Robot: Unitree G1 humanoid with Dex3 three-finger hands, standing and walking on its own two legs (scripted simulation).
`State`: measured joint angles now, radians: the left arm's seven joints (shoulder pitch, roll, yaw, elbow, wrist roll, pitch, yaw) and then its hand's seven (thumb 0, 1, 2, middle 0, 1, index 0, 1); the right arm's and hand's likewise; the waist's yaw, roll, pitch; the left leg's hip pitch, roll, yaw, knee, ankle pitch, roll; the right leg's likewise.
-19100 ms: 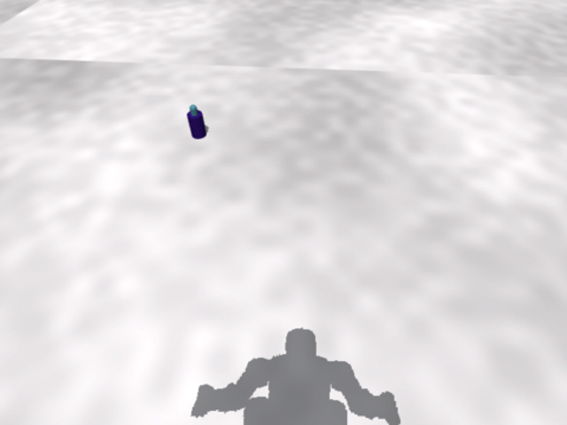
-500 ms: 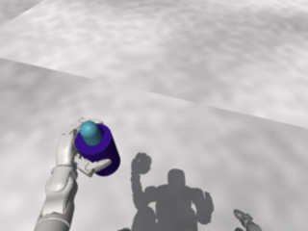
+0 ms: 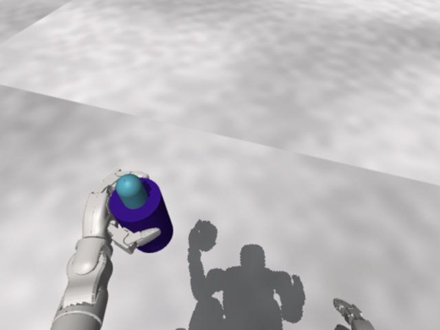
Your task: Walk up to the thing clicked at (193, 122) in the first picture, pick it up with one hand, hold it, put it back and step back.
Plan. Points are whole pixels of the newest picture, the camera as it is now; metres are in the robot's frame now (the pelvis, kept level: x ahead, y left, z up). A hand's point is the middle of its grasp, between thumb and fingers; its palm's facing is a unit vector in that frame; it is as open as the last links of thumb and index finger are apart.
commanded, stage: hold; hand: left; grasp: from the side
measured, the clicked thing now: (141, 210) +0.32 +0.16 +0.03
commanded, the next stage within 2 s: crouch in 1.70 s
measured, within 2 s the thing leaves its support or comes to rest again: neither
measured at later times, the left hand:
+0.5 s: hand (135, 205) +0.33 +0.18 +0.04, palm faces +0.08 -1.00 -0.01, open 11.6 cm
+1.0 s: hand (137, 209) +0.32 +0.17 +0.04, palm faces +0.07 -1.00 -0.01, open 11.6 cm
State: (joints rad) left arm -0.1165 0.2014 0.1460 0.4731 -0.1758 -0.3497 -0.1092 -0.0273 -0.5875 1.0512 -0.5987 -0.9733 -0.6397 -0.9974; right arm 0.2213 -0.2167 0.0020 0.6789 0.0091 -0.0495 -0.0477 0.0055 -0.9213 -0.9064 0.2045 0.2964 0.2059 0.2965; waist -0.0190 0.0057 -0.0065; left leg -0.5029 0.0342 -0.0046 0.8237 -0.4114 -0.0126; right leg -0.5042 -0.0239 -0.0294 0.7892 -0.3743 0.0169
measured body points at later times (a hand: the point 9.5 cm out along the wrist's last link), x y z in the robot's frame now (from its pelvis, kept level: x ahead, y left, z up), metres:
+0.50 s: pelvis +0.01 +0.00 +0.00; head +0.05 +0.01 +0.45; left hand +0.32 +0.23 +0.04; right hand +0.14 -0.24 -0.10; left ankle +0.01 +0.12 -0.71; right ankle +0.02 -0.13 -0.71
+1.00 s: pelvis +0.00 +0.00 +0.00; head +0.05 +0.01 +0.45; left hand +0.31 +0.22 +0.04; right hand +0.13 -0.24 -0.11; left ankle +0.01 +0.12 -0.71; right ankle +0.02 -0.13 -0.70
